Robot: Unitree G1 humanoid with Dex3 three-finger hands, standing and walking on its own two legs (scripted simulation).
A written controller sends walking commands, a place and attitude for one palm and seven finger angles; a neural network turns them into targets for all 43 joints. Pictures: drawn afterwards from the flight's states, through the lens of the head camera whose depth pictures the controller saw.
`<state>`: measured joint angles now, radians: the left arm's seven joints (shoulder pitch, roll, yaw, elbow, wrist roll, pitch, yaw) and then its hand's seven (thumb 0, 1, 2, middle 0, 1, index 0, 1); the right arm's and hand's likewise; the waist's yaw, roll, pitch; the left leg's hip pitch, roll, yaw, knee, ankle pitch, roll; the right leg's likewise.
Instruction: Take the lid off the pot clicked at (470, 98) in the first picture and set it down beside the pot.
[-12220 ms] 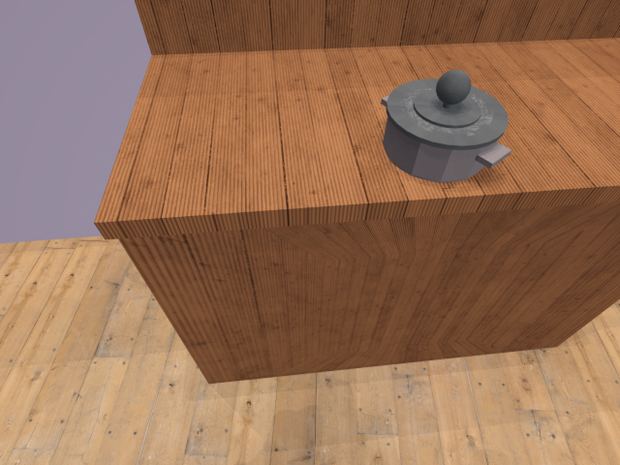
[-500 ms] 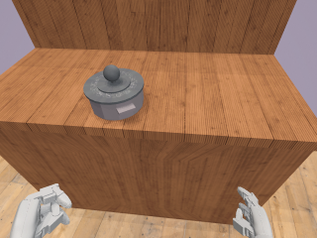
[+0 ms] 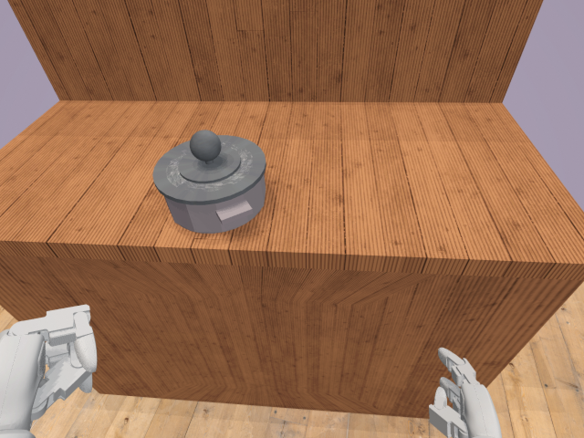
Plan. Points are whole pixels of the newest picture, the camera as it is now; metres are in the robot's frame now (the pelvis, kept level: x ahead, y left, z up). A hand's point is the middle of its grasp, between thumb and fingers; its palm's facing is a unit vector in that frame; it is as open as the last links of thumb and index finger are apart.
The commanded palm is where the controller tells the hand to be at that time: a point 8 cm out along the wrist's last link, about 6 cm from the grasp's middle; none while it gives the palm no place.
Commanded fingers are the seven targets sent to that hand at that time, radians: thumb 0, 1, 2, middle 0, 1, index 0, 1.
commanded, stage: raise the hand higher, near the body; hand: left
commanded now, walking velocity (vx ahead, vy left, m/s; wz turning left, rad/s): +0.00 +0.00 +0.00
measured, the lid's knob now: (205, 145) +0.49 +0.22 +0.17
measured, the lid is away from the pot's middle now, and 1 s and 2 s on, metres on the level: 0.00 0.00 0.00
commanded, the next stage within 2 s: reach forward and open the fingers in 0.40 s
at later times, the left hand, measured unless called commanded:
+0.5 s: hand (57, 312) +0.16 +0.24 +0.20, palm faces +0.42 -0.81 -0.42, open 3.1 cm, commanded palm +0.11 +0.28 +0.22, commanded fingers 0.00 0.87 0.92 -1.29 -1.46 -1.29 -1.46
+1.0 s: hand (46, 292) +0.19 +0.28 +0.19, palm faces -0.05 +0.01 -1.00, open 4.0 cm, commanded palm +0.17 +0.27 +0.26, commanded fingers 0.00 0.01 1.45 -1.05 -0.58 -1.05 -0.58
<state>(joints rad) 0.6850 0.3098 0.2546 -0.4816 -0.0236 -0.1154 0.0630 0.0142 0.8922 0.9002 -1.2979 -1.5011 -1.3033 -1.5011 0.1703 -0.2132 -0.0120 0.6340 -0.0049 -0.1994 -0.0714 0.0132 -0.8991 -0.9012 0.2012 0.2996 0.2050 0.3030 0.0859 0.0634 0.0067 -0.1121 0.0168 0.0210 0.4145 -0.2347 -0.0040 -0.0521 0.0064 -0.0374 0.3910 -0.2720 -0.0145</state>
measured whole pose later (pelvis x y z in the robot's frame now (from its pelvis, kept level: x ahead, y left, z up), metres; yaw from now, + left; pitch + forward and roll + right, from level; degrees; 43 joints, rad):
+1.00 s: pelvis -0.03 +0.00 +0.00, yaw +3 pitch -2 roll +0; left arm 0.13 0.75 0.16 -0.38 0.67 0.15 -0.34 0.00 0.34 1.25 -1.17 -0.92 -1.17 -0.92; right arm 0.06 -0.30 0.03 0.59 0.05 0.01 -0.03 0.01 -0.90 -0.90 0.20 0.30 0.20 0.30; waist 0.11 0.16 -0.02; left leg -0.24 -0.01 -0.02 0.46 -0.19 0.01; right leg -0.17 -0.02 -0.08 0.46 -0.26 -0.01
